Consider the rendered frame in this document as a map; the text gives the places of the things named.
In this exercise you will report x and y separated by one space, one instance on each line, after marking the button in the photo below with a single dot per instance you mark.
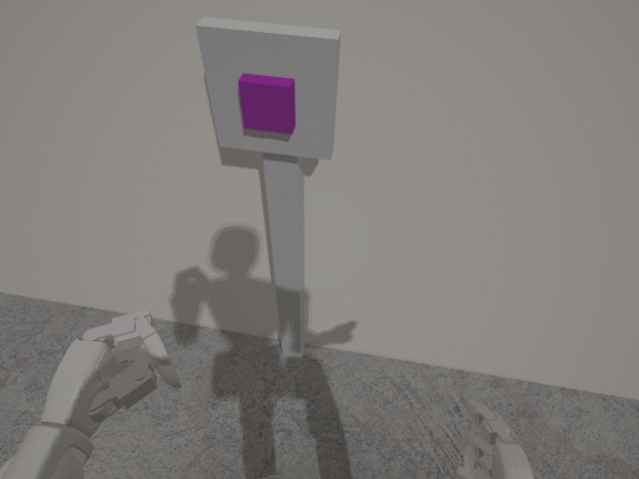
268 103

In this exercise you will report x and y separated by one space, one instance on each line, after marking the left robot forearm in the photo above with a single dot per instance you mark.
49 451

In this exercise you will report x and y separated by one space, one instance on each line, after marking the robot left hand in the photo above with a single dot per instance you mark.
76 397

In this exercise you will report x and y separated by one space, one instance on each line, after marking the panel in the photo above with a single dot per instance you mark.
231 48

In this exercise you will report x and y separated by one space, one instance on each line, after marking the robot right hand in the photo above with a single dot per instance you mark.
506 460

